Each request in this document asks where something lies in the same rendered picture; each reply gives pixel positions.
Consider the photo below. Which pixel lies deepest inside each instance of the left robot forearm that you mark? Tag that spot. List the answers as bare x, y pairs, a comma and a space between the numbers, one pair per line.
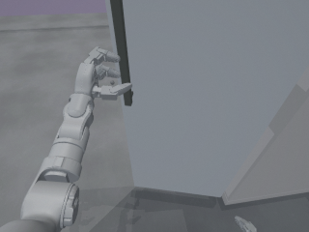
63, 163

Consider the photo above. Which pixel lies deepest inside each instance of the handle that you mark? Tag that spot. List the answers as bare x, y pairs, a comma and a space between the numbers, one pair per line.
117, 11

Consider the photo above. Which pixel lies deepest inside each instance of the robot left hand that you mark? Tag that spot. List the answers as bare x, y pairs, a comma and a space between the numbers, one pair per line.
92, 70

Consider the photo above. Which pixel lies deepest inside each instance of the robot right hand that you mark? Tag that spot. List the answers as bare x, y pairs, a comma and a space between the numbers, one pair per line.
245, 226

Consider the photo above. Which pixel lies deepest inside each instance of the fridge door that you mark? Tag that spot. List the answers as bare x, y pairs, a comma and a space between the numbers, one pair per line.
208, 77

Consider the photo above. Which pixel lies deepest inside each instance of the robot left upper arm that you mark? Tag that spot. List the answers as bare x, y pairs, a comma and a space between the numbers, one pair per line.
50, 207

